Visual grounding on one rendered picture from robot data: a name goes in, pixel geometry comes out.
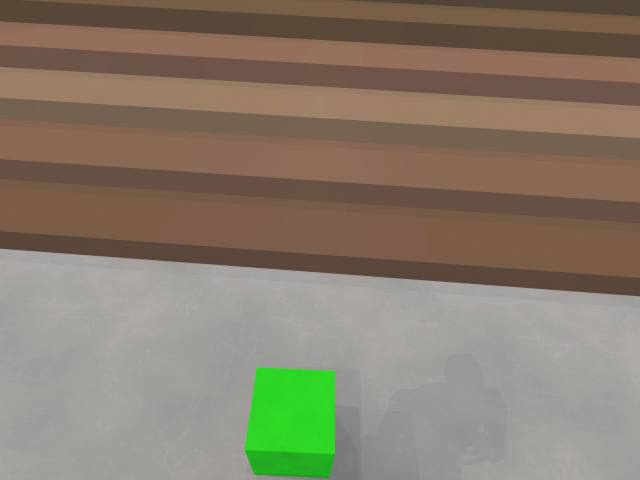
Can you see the carton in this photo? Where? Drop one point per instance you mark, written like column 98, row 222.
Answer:
column 291, row 430

